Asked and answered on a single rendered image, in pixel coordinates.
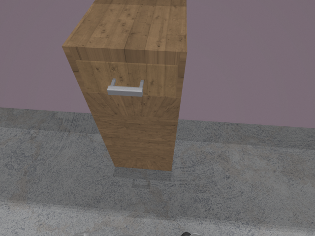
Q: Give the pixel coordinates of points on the drawer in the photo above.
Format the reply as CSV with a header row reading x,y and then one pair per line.
x,y
159,79

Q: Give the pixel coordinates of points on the cabinet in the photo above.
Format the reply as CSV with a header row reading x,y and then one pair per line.
x,y
139,132

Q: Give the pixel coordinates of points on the handle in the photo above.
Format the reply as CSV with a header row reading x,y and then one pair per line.
x,y
125,91

